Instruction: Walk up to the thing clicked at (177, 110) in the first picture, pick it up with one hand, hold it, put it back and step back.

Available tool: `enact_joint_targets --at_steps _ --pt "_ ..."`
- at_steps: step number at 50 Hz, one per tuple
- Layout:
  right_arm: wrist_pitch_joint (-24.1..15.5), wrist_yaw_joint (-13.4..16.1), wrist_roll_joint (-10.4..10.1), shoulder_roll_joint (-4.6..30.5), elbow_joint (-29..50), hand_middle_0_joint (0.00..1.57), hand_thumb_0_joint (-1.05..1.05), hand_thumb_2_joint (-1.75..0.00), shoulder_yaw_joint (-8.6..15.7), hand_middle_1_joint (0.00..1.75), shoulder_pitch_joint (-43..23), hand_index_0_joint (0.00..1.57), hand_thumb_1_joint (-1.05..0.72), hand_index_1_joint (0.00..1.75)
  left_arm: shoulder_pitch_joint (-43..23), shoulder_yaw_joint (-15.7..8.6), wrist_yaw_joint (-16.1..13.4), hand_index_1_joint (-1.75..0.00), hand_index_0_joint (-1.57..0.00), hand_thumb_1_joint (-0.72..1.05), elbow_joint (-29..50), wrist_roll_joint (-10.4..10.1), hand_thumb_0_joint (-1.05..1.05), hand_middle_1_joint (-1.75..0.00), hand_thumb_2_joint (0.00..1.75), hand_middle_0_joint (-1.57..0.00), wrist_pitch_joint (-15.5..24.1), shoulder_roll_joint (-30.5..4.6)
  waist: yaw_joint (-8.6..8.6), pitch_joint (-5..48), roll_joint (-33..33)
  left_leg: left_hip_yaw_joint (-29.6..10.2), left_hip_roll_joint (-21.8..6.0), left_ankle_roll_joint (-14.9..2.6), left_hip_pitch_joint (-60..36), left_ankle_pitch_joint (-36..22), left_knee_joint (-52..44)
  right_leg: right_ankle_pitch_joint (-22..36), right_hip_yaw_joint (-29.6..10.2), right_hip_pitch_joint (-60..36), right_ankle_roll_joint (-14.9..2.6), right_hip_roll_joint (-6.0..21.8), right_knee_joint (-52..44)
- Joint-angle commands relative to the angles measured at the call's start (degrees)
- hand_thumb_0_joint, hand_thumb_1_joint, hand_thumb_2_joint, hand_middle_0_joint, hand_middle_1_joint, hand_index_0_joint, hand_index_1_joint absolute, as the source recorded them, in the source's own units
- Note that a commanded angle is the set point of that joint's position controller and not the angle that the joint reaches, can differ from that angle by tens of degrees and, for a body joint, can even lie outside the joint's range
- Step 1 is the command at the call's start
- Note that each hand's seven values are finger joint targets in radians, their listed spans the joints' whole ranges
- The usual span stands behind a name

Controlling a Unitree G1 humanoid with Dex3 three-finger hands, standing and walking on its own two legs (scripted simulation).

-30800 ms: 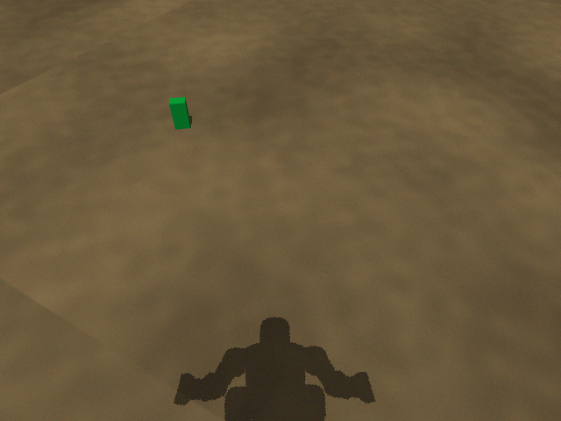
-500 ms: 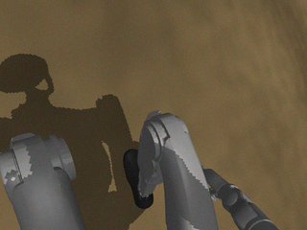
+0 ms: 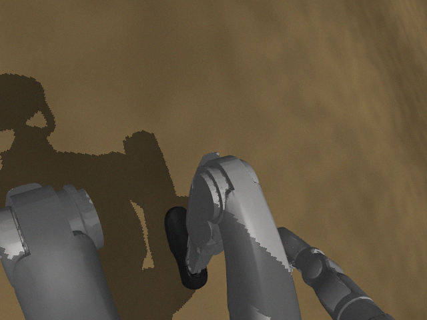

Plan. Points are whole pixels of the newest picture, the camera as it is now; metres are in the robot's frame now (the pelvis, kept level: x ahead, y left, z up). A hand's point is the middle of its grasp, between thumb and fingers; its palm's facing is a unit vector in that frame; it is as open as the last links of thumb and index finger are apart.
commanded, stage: lower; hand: left
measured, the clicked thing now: out of the picture +0.44 +0.36 -0.18
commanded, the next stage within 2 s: loosen in 0.02 s
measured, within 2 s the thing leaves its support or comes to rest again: rests again in 0.16 s
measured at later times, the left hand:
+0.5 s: hand out of the picture +0.42 +0.40 -0.15, palm faces +0.66 -0.75 +0.00, open 10.6 cm
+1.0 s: hand out of the picture +0.42 +0.40 -0.15, palm faces +0.66 -0.75 +0.00, open 15.1 cm
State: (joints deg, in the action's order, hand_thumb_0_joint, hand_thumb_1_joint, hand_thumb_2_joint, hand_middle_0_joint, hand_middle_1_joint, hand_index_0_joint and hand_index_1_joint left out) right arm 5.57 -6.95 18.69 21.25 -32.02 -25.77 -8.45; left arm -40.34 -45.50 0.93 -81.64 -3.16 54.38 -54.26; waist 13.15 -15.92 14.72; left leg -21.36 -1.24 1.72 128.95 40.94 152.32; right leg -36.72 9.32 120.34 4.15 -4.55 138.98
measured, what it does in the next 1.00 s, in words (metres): stands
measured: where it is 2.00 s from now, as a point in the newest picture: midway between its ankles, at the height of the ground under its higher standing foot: (135, 289)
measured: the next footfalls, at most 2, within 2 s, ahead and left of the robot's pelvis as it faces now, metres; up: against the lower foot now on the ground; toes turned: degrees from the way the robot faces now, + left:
none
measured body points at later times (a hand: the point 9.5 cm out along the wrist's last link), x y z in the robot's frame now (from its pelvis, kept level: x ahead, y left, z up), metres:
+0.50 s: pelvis +0.00 +0.00 +0.00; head +0.23 +0.20 +0.33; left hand +0.38 +0.44 -0.15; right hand +0.18 -0.24 -0.04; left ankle +0.07 +0.13 -0.25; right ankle +0.14 -0.14 -0.25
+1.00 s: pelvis +0.00 +0.00 +0.00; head +0.22 +0.20 +0.33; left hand +0.38 +0.44 -0.15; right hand +0.18 -0.24 -0.04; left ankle +0.07 +0.13 -0.25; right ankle +0.14 -0.14 -0.25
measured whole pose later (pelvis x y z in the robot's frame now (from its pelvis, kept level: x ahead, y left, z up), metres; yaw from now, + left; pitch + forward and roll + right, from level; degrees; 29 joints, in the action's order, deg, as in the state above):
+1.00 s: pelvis +0.00 +0.00 +0.00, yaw -1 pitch +14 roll -17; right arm 6.1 -7.0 19.3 21.0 -30.8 -28.0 -9.4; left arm -41.3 -43.3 -0.4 -83.4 -3.7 56.0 -56.0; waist 12.8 -16.2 15.7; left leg -22.2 -1.9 1.0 128.2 41.0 152.5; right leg -35.9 10.2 119.1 3.9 -4.9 137.9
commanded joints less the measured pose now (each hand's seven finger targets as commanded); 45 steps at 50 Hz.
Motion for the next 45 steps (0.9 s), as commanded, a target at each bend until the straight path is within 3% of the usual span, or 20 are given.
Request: enact_joint_targets --at_steps 1,6,7,10,16,17,21,24,27,30,32,35,37,43,45 --pt "0.39 1.3 0.72 20.39 0.83 0.2 0.0 -0.89 6.55 0.3 3.52 0.2 -0.87 0.3 -12.64 0.07 -0.57 -1.33 -1.36 0.2 10.42 -0.83 0.0 -1.35 1.17 -1.32 5.23 -16.7 4.26 35.12 -34.78 6.62 -4.57 0.41 -25.83 -10.88 -19.2 10.89 8.76 -15.4 -4.1 -1.2 -8.32" --pt "0.73 1.39 0.91 20.53 1.28 0.2 0.0 -0.89 6.03 0.3 2.93 0.2 -0.88 0.3 -11.49 0.65 -0.61 -1.31 -1.34 0.17 9.06 -0.24 0.0 -1.33 1.15 -1.31 5.31 -17.0 4.17 34.69 -34.68 5.94 -4.81 0.66 -26.41 -11.46 -19.73 10.96 9.39 -15.07 -4.15 -1.34 -8.1" --pt "0.68 1.33 0.9 20.58 1.29 0.2 0.0 -0.88 5.88 0.3 2.52 0.2 -0.88 0.3 -12.5 1.35 -0.7 -1.26 -1.37 0.17 8.6 -0.22 0.0 -1.31 1.07 -1.3 5.51 -16.48 4.71 33.34 -35.13 5.59 -4.8 0.73 -25.84 -10.35 -20.25 10.24 9.55 -14.36 -4.2 -1.18 -7.83" --pt "0.78 1.24 1.1 21.02 1.21 0.2 0.0 -0.88 5.82 0.3 3.16 0.2 -0.88 0.3 -12.0 -0.1 -1.37 -1.08 -1.25 0.03 8.44 -0.84 0.0 -1.14 0.84 -1.18 5.76 -16.93 4.43 34.38 -35.42 5.12 -4.92 0.91 -27.44 -11.31 -20.16 11.13 9.74 -15.2 -3.97 -1.23 -7.71" --pt "0.61 1.37 1.18 20.47 1.53 0.2 0.0 -0.88 5.45 0.3 2.33 0.2 -0.88 0.3 -12.89 0.74 -1.37 -0.84 -1.06 -0.15 9.71 -0.52 0.0 -0.9 0.6 -0.99 6.01 -17.91 4.29 33.77 -34.44 6.02 -4.8 0.37 -25.3 -10.27 -19.38 10.6 9.27 -15.62 -3.99 -1.58 -8.67" --pt "0.67 1.33 1.15 20.44 1.42 0.2 0.0 -0.89 5.35 0.3 2.46 0.2 -0.89 0.3 -12.48 0.54 -1.48 -0.79 -0.98 -0.23 9.05 -0.55 0.0 -0.83 0.59 -0.91 5.91 -17.94 4.33 33.82 -34.52 6.04 -4.75 0.4 -25.0 -10.2 -19.45 10.61 9.4 -15.9 -4.03 -1.61 -8.68" --pt "0.63 1.36 1.21 20.52 1.39 0.2 0.0 -0.89 5.43 0.3 2.42 0.2 -0.89 0.3 -10.75 1.12 -1.35 -0.58 -0.73 -0.27 7.95 -0.64 0.0 -0.62 0.44 -0.69 5.45 -16.41 4.23 34.08 -34.48 5.59 -4.88 0.56 -26.2 -11.18 -19.66 11.25 9.64 -15.56 -4.04 -1.59 -8.36" --pt "0.83 1.29 0.96 20.8 1.8 0.2 0.0 -0.89 5.45 0.3 2.28 0.2 -0.89 0.3 -10.93 1.45 -1.37 -0.51 -0.67 -0.28 7.21 -0.59 0.0 -0.55 0.38 -0.63 5.14 -16.4 4.45 33.04 -34.07 4.93 -4.91 0.64 -25.67 -10.23 -20.44 10.47 10.11 -14.65 -4.07 -1.51 -8.19" --pt "1.11 1.3 0.99 20.52 2.09 0.2 0.0 -0.89 5.31 0.3 2.17 0.2 -0.88 0.3 -10.72 2.9 -1.05 -0.46 -0.6 -0.3 6.33 -0.65 0.0 -0.49 0.36 -0.56 4.74 -14.25 4.75 32.09 -33.66 4.75 -4.97 0.7 -25.67 -10.61 -20.62 10.66 10.09 -14.41 -4.02 -1.56 -8.32" --pt "1.12 1.1 0.96 20.23 2.15 0.2 0.0 -0.89 5.14 0.3 2.47 0.2 -0.88 0.3 -10.98 1.8 -1.45 -0.41 -0.56 -0.33 6.59 -0.62 0.0 -0.44 0.31 -0.52 4.83 -16.07 4.25 32.83 -33.23 5.21 -4.82 0.42 -24.86 -10.48 -20.12 10.56 9.91 -15.28 -4.06 -1.74 -8.72" --pt "1.08 1.08 1.0 20.08 2.21 0.2 0.0 -0.89 5.05 0.3 2.1 0.2 -0.88 0.3 -11.01 2.39 -1.45 -0.37 -0.5 -0.3 6.58 -0.81 0.0 -0.4 0.3 -0.47 5.13 -14.72 4.73 32.23 -32.54 5.04 -4.87 0.27 -24.51 -9.93 -19.97 10.46 9.95 -15.36 -3.87 -1.76 -8.92" --pt "1.02 1.14 0.98 20.41 2.15 0.2 0.0 -0.89 5.28 0.3 1.63 0.2 -0.88 0.3 -12.19 1.8 -1.83 -0.32 -0.47 -0.3 7.34 -0.43 0.0 -0.35 0.26 -0.43 5.54 -17.11 4.45 31.44 -32.7 5.26 -4.89 0.09 -23.36 -7.05 -20.09 8.16 9.75 -14.09 -4.0 -1.74 -9.11" --pt "0.93 1.11 1.02 20.31 2.24 0.2 0.0 -0.89 5.13 0.3 1.42 0.2 -0.88 0.3 -12.96 2.85 -1.74 -0.29 -0.44 -0.33 7.51 -0.3 0.0 -0.32 0.23 -0.4 5.73 -16.07 4.9 31.41 -33.16 4.98 -5.03 0.27 -24.28 -6.87 -20.42 8.07 9.77 -13.82 -3.93 -1.63 -8.98" --pt "1.08 1.15 1.07 20.43 2.27 0.2 0.0 -0.89 5.05 0.3 1.78 0.2 -0.88 0.3 -10.96 1.87 -1.72 -0.2 -0.36 -0.38 7.01 -0.37 0.0 -0.24 0.16 -0.32 5.62 -16.49 3.87 32.56 -33.85 4.85 -5.02 0.65 -25.92 -9.16 -20.76 9.44 9.96 -14.3 -4.09 -1.66 -8.62" --pt "1.04 1.18 1.04 20.48 2.46 0.2 0.0 -0.89 5.01 0.3 1.28 0.2 -0.88 0.3 -11.54 2.98 -1.5 -0.17 -0.32 -0.41 6.47 -0.5 0.0 -0.2 0.13 -0.29 5.5 -15.18 4.46 32.14 -34.06 4.69 -5.11 0.74 -26.32 -9.79 -20.78 9.92 10.01 -13.69 -4.08 -1.56 -8.36"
